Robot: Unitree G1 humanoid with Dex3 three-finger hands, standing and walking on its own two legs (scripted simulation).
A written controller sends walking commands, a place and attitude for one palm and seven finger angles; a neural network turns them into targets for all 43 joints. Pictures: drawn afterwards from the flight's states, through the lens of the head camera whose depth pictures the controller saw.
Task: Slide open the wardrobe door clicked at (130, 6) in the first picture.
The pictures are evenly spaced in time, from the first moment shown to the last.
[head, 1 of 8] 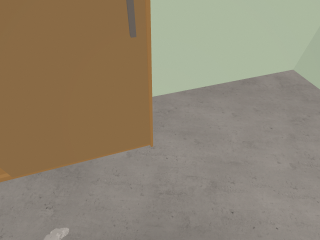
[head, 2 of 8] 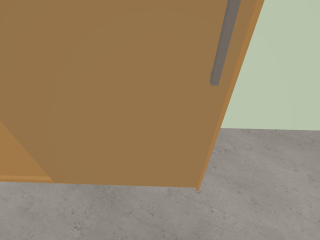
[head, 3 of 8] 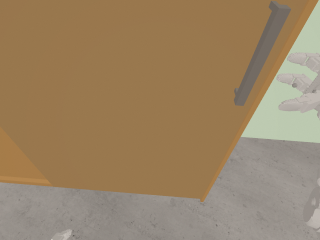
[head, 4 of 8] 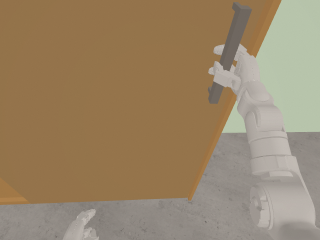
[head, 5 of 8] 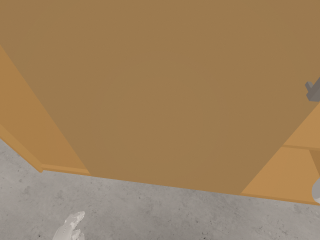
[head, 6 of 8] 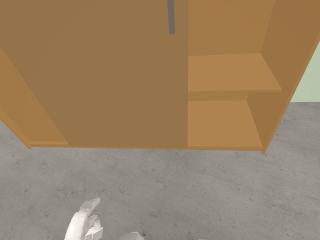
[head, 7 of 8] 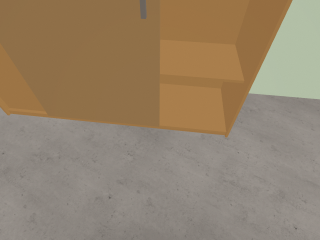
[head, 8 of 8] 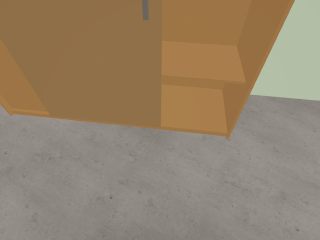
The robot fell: no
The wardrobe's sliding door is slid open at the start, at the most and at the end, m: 0.00 0.54 0.52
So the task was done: yes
